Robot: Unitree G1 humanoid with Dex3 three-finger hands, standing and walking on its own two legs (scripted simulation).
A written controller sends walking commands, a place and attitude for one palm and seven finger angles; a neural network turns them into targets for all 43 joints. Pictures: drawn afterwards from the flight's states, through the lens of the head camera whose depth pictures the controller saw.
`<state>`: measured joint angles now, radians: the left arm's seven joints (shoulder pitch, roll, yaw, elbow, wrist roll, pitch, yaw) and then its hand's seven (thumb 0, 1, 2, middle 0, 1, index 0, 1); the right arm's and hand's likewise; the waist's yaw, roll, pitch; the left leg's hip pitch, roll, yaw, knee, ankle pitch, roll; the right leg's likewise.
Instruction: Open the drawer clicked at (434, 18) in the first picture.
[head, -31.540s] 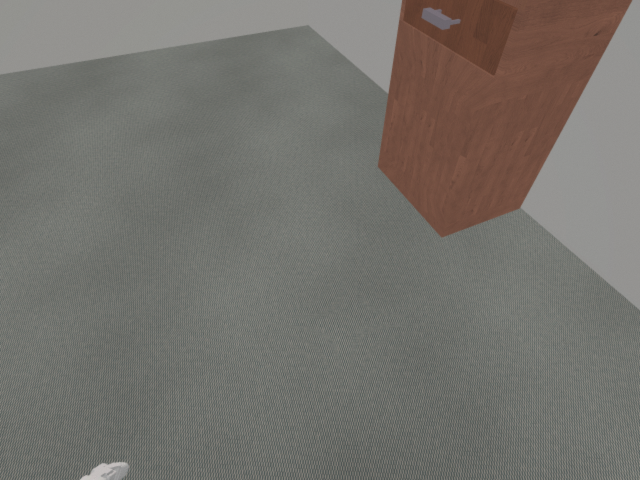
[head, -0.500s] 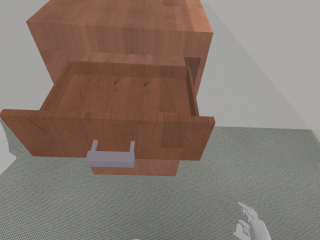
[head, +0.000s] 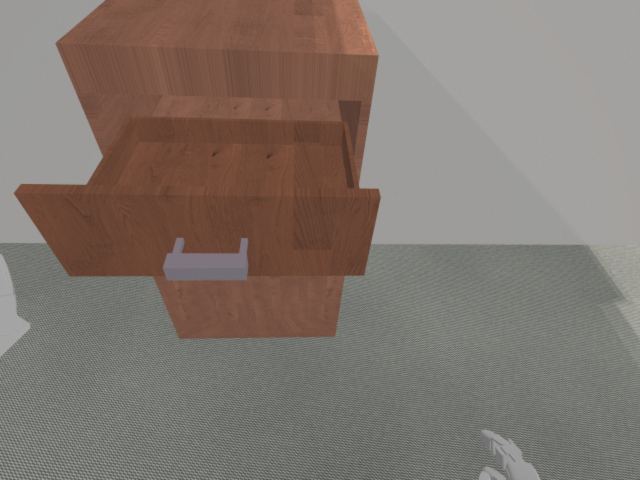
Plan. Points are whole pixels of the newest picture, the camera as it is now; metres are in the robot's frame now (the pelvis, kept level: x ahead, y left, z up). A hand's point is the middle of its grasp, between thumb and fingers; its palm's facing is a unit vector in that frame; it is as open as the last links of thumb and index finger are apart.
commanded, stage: stop stepping back and stand still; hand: left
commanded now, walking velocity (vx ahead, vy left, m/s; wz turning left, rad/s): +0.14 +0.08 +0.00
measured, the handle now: (209, 255) +0.42 +0.19 +0.03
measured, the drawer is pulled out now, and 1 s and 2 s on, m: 0.28 0.28 0.28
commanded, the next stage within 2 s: let the arm hang, fingers relaxed in 0.58 s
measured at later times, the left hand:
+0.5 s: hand out of the picture +0.09 +0.25 +0.21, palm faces +0.52 -0.77 -0.37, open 7.4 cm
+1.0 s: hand out of the picture -0.02 +0.17 -0.17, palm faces +0.15 -0.97 -0.17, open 6.8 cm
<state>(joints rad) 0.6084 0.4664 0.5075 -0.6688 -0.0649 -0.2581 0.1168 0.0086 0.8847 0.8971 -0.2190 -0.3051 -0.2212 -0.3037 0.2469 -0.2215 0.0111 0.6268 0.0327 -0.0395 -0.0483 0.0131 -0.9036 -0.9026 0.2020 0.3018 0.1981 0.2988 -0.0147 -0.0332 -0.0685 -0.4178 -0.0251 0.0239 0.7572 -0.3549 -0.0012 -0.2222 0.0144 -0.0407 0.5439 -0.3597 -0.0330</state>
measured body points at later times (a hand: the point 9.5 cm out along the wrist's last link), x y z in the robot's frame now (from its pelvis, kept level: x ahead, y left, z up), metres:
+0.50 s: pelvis -0.08 +0.00 +0.00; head -0.10 +0.01 +0.45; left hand +0.06 +0.29 +0.23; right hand +0.08 -0.21 -0.09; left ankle -0.04 +0.10 -0.72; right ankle -0.05 -0.09 -0.73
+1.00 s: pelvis -0.07 -0.01 +0.00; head -0.05 +0.01 +0.45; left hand -0.02 +0.22 -0.16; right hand -0.02 -0.24 -0.15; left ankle -0.04 +0.11 -0.73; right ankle -0.07 -0.11 -0.73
